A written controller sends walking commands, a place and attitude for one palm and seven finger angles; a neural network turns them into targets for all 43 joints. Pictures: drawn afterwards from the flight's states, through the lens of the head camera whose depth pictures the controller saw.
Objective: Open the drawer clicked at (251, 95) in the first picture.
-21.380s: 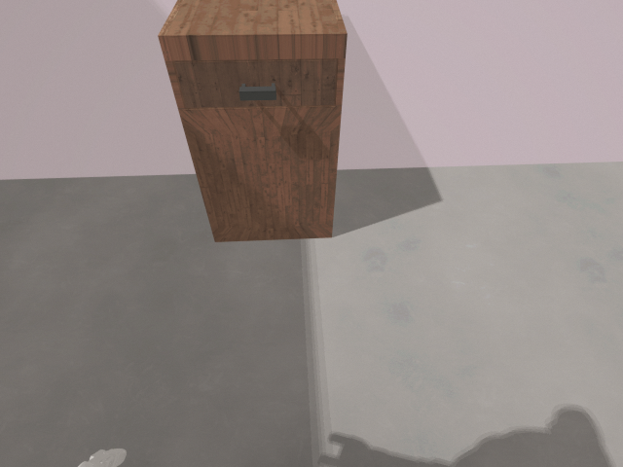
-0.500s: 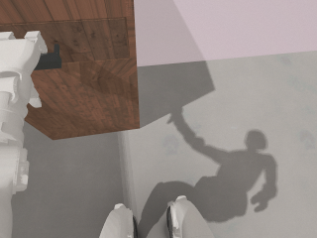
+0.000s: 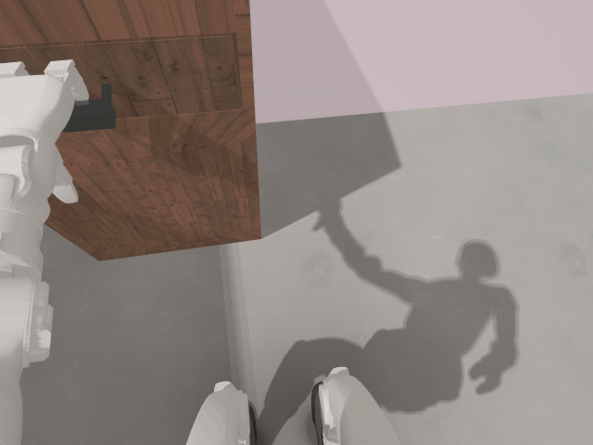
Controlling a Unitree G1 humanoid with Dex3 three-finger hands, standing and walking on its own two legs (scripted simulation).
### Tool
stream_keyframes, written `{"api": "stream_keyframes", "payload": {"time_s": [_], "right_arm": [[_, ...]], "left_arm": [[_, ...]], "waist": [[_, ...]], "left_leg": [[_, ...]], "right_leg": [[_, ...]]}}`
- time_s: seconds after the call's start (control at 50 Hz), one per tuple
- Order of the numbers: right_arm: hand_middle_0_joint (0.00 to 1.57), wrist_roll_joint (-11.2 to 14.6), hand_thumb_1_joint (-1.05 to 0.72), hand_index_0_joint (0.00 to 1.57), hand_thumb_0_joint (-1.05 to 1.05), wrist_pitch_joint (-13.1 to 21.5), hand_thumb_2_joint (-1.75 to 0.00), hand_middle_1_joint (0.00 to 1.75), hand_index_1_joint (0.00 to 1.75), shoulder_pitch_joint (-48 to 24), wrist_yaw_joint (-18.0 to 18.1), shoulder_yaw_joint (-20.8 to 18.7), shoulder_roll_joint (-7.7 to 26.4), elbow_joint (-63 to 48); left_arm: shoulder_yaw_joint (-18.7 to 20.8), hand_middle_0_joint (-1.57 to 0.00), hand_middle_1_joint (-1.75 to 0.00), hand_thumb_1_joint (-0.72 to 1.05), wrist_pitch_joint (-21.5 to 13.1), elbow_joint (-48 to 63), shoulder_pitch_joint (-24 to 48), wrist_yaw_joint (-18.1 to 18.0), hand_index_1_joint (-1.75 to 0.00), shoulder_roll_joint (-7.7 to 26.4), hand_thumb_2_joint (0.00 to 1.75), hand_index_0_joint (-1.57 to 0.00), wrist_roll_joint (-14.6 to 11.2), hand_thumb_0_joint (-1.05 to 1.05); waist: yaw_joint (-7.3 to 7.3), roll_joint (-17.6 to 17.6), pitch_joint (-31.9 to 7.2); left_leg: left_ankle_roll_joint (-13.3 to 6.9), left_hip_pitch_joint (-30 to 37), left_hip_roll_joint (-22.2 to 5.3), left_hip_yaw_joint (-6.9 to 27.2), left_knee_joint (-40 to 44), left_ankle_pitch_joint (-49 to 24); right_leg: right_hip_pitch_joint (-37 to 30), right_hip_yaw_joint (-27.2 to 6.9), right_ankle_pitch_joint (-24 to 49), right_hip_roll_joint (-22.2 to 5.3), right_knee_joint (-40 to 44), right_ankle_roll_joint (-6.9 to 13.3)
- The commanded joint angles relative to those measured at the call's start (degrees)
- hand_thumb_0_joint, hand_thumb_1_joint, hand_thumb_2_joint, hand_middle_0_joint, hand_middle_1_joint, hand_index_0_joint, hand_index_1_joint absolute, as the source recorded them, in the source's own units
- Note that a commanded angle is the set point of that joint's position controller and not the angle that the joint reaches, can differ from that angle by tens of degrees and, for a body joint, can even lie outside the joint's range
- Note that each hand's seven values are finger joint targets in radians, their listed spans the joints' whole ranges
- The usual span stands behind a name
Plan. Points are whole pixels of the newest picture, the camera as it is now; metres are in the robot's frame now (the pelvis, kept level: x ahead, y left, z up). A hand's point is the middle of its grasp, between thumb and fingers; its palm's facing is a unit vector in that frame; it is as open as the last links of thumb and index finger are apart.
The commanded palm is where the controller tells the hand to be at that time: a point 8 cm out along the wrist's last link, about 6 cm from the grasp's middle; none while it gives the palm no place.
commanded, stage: lift the fingers back up to retry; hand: left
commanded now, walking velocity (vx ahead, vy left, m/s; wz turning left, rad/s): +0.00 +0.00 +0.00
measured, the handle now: (73, 104) +0.58 +0.27 +0.02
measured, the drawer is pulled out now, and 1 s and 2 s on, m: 0.00 0.00 0.00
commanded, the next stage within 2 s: re-aim the fingers above the handle in 0.58 s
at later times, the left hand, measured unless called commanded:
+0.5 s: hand (34, 100) +0.53 +0.28 +0.08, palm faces -0.08 -0.03 -1.00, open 13.8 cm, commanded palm +0.52 +0.27 +0.13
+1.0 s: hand (35, 107) +0.52 +0.28 +0.08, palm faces -0.07 -0.02 -1.00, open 13.8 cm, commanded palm +0.51 +0.28 +0.13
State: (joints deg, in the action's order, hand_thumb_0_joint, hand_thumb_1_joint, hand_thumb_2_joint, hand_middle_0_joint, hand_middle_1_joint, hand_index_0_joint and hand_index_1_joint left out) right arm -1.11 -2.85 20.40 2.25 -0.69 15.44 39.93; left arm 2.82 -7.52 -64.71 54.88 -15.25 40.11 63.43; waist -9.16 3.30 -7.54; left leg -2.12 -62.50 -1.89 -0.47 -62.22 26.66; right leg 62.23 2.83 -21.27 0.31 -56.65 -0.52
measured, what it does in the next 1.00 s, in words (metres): stands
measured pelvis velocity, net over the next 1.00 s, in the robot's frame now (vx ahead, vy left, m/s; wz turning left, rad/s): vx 0.05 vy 0.00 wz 0.01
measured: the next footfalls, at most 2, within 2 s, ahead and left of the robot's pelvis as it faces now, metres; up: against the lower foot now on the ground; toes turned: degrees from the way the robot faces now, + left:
none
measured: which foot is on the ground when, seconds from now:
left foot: down 0.00-1.00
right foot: down 0.00-1.00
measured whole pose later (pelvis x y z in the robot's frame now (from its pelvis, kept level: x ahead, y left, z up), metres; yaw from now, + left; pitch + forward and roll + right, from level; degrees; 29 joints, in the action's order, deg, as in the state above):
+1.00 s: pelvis +0.05 +0.00 +0.04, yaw +1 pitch +21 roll -3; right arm -1.3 -6.1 19.7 1.5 -3.2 15.1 41.1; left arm 2.5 -8.1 -59.8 46.3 -14.4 34.8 62.5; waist -5.8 2.9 -8.0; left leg -1.6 -43.7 -1.6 -0.9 -47.5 24.9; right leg 43.8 2.3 -19.9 0.5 -42.7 -0.4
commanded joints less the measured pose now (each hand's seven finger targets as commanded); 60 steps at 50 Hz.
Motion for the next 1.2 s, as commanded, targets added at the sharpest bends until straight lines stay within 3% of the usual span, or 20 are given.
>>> {"api": "stream_keyframes", "payload": {"time_s": [0.0, 0.02, 0.06, 0.1, 0.14, 0.24, 0.3, 0.38, 0.42, 0.44, 0.62, 0.66, 0.7, 0.76, 0.8, 0.92, 0.98, 1.08, 1.12, 1.18], "right_arm": [[0.2, -0.2, -0.9, 0.2, 0.0, 0.0, -0.9, 0.3, 0.3, 12.1, 0.7, -4.0, 10.9, -0.5], [0.2, -0.2, -0.9, 0.2, 0.0, -0.1, -0.9, 0.3, 0.3, 12.1, 0.7, -4.1, 10.8, -0.4], [0.2, -0.2, -0.9, 0.2, 0.0, -0.3, -0.9, 0.3, 0.3, 11.7, 0.6, -4.1, 10.7, 0.1], [0.2, -0.3, -0.9, 0.2, 0.0, -0.7, -0.9, 0.3, 0.3, 11.4, 0.6, -4.0, 10.9, 0.5], [0.2, -0.2, -0.9, 0.2, 0.0, -0.8, -0.9, 0.3, 0.3, 11.3, 0.4, -4.1, 10.7, 0.5], [0.2, -0.2, -0.9, 0.2, 0.0, -1.4, -0.9, 0.3, 0.3, 12.0, 0.1, -4.7, 10.6, 0.7], [0.2, 0.0, -0.9, 0.2, 0.0, -2.1, -0.9, 0.3, 0.3, 11.8, 0.1, -4.9, 10.4, 0.6], [0.2, 0.1, -0.9, 0.2, 0.0, -2.7, -0.9, 0.3, 0.3, 10.9, 0.0, -5.1, 10.2, -0.4], [0.2, 0.2, -0.9, 0.2, 0.0, -2.9, -0.9, 0.3, 0.3, 10.7, -0.2, -5.2, 9.9, -0.4], [0.2, 0.3, -0.9, 0.2, 0.0, -3.2, -0.9, 0.3, 0.3, 10.6, -0.2, -5.3, 10.3, 0.0], [0.2, -0.3, -0.9, 0.2, 0.0, -3.3, -0.9, 0.3, 0.3, 9.9, -0.4, -6.0, 9.9, -0.6], [0.2, -0.5, -0.9, 0.2, 0.0, -3.1, -0.9, 0.3, 0.3, 9.6, -0.6, -6.1, 9.5, -0.8], [0.2, -0.5, -0.9, 0.2, 0.0, -3.3, -0.9, 0.3, 0.3, 9.7, -0.6, -6.0, 9.9, -0.3], [0.2, -0.1, -0.9, 0.2, 0.0, -3.4, -0.9, 0.3, 0.3, 9.0, -0.5, -5.8, 9.8, -0.5], [0.2, -0.2, -0.9, 0.2, 0.0, -3.1, -0.9, 0.3, 0.3, 9.2, -0.4, -5.9, 9.8, -0.4], [0.2, -0.2, -0.9, 0.2, 0.0, -2.9, -0.9, 0.3, 0.3, 9.3, 0.0, -5.6, 9.5, -0.6], [0.2, -0.1, -0.9, 0.2, 0.0, -3.2, -0.9, 0.3, 0.3, 8.6, -0.1, -5.2, 10.0, -0.6], [0.2, 0.0, -0.9, 0.2, 0.0, -2.9, -0.9, 0.3, 0.3, 8.9, 0.1, -5.4, 10.2, -0.8], [0.2, 0.0, -0.9, 0.2, 0.0, -2.7, -0.9, 0.3, 0.3, 9.2, 0.2, -5.6, 10.0, -1.0], [0.2, 0.0, -0.9, 0.2, 0.0, -2.4, -0.9, 0.3, 0.3, 9.5, 0.3, -5.6, 10.2, -0.4]], "left_arm": [[4.8, -0.3, -1.2, -0.5, -0.6, 13.4, 23.7, -2.1, -1.2, 16.9, 0.3, -0.3, -1.4, 0.0], [4.7, -0.3, -1.2, -0.5, -0.8, 14.4, 23.7, -2.3, -1.2, 16.8, 0.3, -0.3, -1.4, 0.0], [4.4, -0.3, -1.2, -0.5, -0.5, 13.2, 22.2, -2.7, -1.2, 15.7, 0.3, -0.3, -1.3, 0.0], [5.5, -0.3, -1.2, -0.5, -0.3, 13.5, 22.8, -3.3, -1.2, 17.2, 0.3, -0.3, -1.3, 0.0], [3.3, -0.3, -1.2, -0.5, 0.4, 12.2, 22.2, -3.7, -1.2, 14.3, 0.3, -0.3, -1.2, 0.0], [3.1, -0.3, -1.2, -0.5, 1.3, 13.3, 20.1, -2.2, -1.2, 13.0, 0.3, -0.3, -1.8, 0.0], [2.7, -0.3, -1.2, -0.5, 1.1, 13.3, 18.8, -0.5, -1.2, 12.2, 0.3, -0.3, -2.6, 0.0], [4.2, -0.3, -1.2, -0.5, -0.3, 17.5, 15.6, 0.4, -1.2, 12.9, 0.3, -0.3, -2.7, 0.0], [2.6, -0.3, -1.2, -0.5, -0.5, 14.3, 12.5, 0.3, -1.2, 10.0, 0.3, -0.3, -2.8, 0.0], [3.2, -0.3, -1.2, -0.5, -0.4, 13.3, 12.1, 0.3, -1.2, 10.8, 0.3, -0.3, -2.6, 0.0], [5.4, -0.3, -1.2, -0.5, -1.9, 18.0, 14.3, -2.0, -1.2, 12.7, 0.3, -0.3, -1.9, 0.0], [4.0, -0.3, -1.2, -0.5, -2.0, 19.7, 14.5, -2.5, -1.2, 10.3, 0.3, -0.3, -1.8, 0.0], [5.9, -0.3, -1.2, -0.5, -1.6, 18.9, 13.9, -2.8, -1.2, 12.5, 0.3, -0.3, -2.0, 0.0], [3.3, -0.3, -1.2, -0.5, -0.1, 15.6, 14.3, -2.8, -1.2, 10.5, 0.3, -0.3, -1.4, 0.0], [2.8, -0.3, -1.2, -0.5, -0.2, 17.0, 17.0, -2.6, -1.2, 10.1, 0.3, -0.3, -1.5, 0.0], [3.4, -0.3, -1.2, -0.5, -1.0, 16.5, 16.2, -1.4, -1.2, 11.2, 0.3, -0.3, -1.7, 0.0], [4.9, -0.3, -1.2, -0.5, -0.5, 12.8, 12.6, -1.2, -1.2, 13.0, 0.3, -0.3, -1.9, 0.0], [5.1, -0.3, -1.2, -0.5, -1.2, 14.0, 14.5, -1.4, -1.2, 14.2, 0.3, -0.3, -1.1, 0.0], [3.4, -0.3, -1.2, -0.5, -1.9, 15.0, 16.3, -1.5, -1.2, 12.2, 0.3, -0.3, -1.4, 0.0], [4.6, -0.3, -1.2, -0.5, -2.2, 14.4, 15.8, -1.7, -1.2, 13.3, 0.3, -0.3, -1.6, 0.0]], "waist": [[0.0, 6.1, -32.2], [0.28, 7.7, -32.7], [0.12, 6.2, -29.2], [0.63, 6.3, -28.8], [0.22, 6.8, -26.2], [1.08, 6.9, -28.9], [1.24, 5.2, -26.9], [2.81, 5.1, -26.9], [2.46, 3.4, -23.0], [2.39, 1.4, -21.4], [3.11, 4.1, -26.6], [2.85, 6.1, -28.0], [3.22, 4.2, -28.2], [2.19, 2.8, -24.2], [1.8, 3.9, -25.7], [2.38, 4.3, -26.9], [3.09, 1.5, -23.1], [3.07, 3.2, -24.6], [1.91, 2.9, -25.7], [2.36, 2.9, -25.6]], "left_leg": [[0.0, 28.0, 1.7, 3.2, 9.9, -21.9], [0.2, 29.2, 1.8, 3.1, 10.3, -23.2], [0.2, 29.2, 1.7, 2.8, 11.2, -23.7], [0.2, 29.4, 1.9, 2.7, 12.2, -23.9], [0.3, 30.0, 1.9, 2.3, 13.3, -24.1], [0.7, 36.0, 1.4, 2.3, 14.7, -32.9], [0.6, 36.0, 1.4, 1.5, 15.8, -34.8], [0.6, 37.7, 1.3, 1.4, 17.1, -39.0], [0.4, 36.1, 1.4, 1.1, 17.5, -38.4], [0.4, 34.9, 1.4, 1.1, 17.7, -36.7], [0.4, 37.3, 1.6, 0.7, 16.9, -41.3], [0.6, 39.8, 1.5, 0.8, 16.3, -44.0], [0.7, 38.9, 1.5, 1.1, 16.3, -44.2], [0.4, 35.9, 1.9, 0.6, 17.2, -37.7], [0.4, 37.4, 1.9, 0.7, 17.2, -38.1], [0.2, 36.9, 2.2, 0.5, 17.3, -37.2], [0.0, 32.3, 2.5, -0.1, 18.0, -32.0], [0.1, 33.2, 2.4, 0.0, 17.9, -31.1], [0.0, 33.8, 2.4, 0.0, 17.7, -30.9], [0.1, 33.8, 2.3, 0.4, 17.7, -30.7]], "right_leg": [[-17.3, -0.1, 11.6, 3.2, 8.4, 1.8], [-17.9, -0.2, 12.5, 3.2, 8.9, 1.8], [-18.2, 0.1, 12.8, 3.4, 10.0, 1.8], [-19.6, 0.0, 13.0, 3.3, 10.7, 1.9], [-19.9, 0.2, 13.3, 3.4, 11.9, 1.9], [-23.7, 0.3, 18.6, 3.6, 13.3, 2.0], [-26.6, 0.0, 21.1, 3.5, 14.8, 1.9], [-29.5, 0.0, 23.6, 3.6, 15.4, 1.8], [-29.0, 0.1, 23.3, 3.5, 16.0, 1.8], [-28.7, -0.1, 22.9, 3.5, 16.0, 1.8], [-31.1, -0.8, 26.8, 3.1, 15.1, 1.7], [-30.0, -0.7, 27.2, 3.3, 15.0, 1.7], [-31.1, -0.7, 27.8, 3.3, 14.6, 1.8], [-30.2, -0.6, 25.2, 3.2, 15.5, 1.6], [-30.3, -0.8, 25.3, 3.2, 15.7, 1.8], [-31.8, -1.1, 25.9, 3.0, 15.7, 1.6], [-32.7, -1.2, 24.4, 3.0, 15.9, 1.8], [-31.5, -1.2, 23.0, 3.1, 15.6, 1.9], [-31.3, -1.3, 22.9, 3.1, 15.9, 1.6], [-30.6, -1.2, 22.0, 3.2, 15.6, 1.8]]}}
